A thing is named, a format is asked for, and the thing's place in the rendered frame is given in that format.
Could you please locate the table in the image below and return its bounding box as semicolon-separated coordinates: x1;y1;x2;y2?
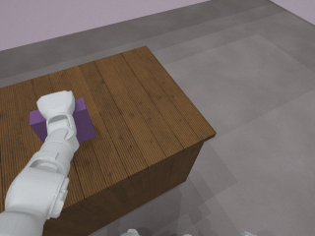
0;45;217;236

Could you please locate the left robot shin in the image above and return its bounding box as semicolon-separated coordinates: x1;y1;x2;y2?
127;229;139;235

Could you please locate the robot left forearm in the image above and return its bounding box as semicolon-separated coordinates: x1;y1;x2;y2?
5;112;80;209

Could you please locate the sponge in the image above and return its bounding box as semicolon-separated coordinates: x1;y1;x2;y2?
30;97;96;143

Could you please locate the robot left upper arm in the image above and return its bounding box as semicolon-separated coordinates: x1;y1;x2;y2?
0;167;70;236

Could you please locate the robot left hand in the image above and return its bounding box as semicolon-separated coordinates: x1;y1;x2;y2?
36;90;75;120

